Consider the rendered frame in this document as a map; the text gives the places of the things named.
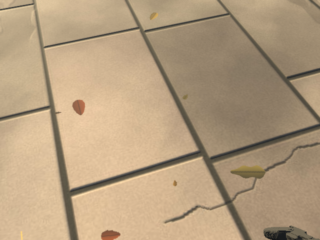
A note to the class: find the right robot hand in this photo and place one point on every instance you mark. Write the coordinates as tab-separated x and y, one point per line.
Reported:
287	233

